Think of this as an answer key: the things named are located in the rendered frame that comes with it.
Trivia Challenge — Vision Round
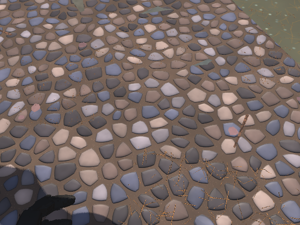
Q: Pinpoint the left robot hand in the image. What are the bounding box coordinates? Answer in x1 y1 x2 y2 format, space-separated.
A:
16 194 76 225

